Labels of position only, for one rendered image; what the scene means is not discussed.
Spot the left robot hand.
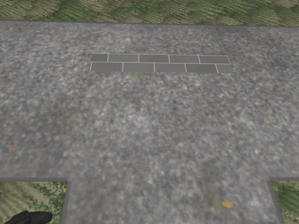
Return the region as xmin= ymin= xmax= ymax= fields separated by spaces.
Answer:
xmin=5 ymin=210 xmax=53 ymax=224

